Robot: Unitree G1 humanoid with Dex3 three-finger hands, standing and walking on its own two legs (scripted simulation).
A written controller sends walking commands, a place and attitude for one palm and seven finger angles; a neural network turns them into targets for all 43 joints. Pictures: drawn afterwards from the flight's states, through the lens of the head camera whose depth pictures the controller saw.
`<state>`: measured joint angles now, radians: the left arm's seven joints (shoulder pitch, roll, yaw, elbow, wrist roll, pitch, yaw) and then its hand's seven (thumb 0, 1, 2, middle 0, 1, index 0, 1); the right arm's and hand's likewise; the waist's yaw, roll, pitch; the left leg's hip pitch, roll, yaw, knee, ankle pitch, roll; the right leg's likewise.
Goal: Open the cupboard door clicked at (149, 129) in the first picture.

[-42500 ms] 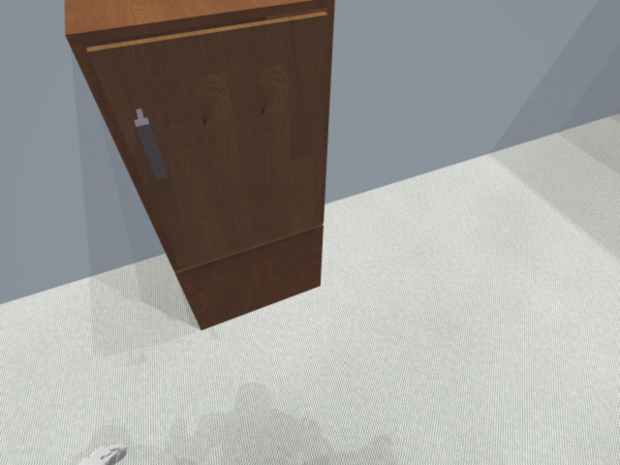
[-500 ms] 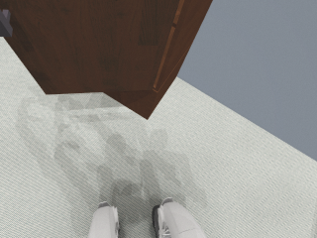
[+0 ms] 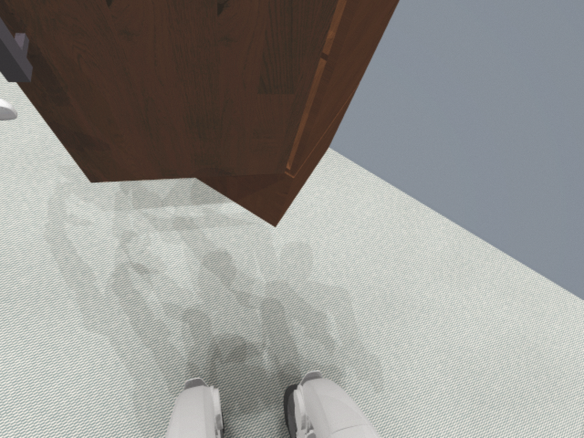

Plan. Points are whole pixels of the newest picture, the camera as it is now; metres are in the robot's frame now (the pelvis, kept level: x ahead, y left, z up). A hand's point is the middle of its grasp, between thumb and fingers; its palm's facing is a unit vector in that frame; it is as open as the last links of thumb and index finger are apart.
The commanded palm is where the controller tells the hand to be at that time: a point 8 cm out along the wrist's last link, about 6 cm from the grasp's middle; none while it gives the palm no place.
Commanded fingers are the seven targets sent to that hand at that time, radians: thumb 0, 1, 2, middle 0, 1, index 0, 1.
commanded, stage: slide the fingers in behind the handle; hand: left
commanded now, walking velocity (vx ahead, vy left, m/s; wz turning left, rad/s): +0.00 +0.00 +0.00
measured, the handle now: out of the picture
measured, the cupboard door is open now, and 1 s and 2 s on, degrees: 39 39 44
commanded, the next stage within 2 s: close the thumb around the handle in 0.78 s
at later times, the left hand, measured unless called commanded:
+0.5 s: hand (7, 61) +0.53 +0.25 +0.11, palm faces +0.05 -1.00 +0.01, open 14.0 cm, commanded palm +0.51 +0.30 +0.10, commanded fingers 0.00 -0.50 0.30 -0.30 -1.20 -0.30 -1.20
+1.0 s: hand (3, 58) +0.53 +0.26 +0.11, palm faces +0.05 -1.00 +0.00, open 13.7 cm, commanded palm +0.51 +0.30 +0.10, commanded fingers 0.00 -0.11 0.47 -0.33 -1.24 -0.33 -1.24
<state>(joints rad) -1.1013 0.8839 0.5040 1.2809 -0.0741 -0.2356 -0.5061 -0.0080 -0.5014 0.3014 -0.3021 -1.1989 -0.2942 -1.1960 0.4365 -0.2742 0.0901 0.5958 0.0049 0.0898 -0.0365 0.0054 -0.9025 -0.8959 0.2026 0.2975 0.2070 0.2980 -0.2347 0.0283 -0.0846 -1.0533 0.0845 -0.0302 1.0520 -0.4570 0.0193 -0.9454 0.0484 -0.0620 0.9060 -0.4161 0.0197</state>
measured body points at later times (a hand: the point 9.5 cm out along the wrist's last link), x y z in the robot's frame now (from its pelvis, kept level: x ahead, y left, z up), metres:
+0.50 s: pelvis +0.00 +0.00 +0.01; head +0.14 +0.03 +0.44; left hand +0.52 +0.31 +0.11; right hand -0.02 -0.27 -0.09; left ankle +0.01 +0.10 -0.67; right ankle +0.00 -0.14 -0.67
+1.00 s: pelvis +0.00 -0.01 +0.01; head +0.15 +0.02 +0.43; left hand +0.52 +0.31 +0.12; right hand -0.03 -0.28 -0.09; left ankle +0.01 +0.10 -0.67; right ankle +0.00 -0.14 -0.67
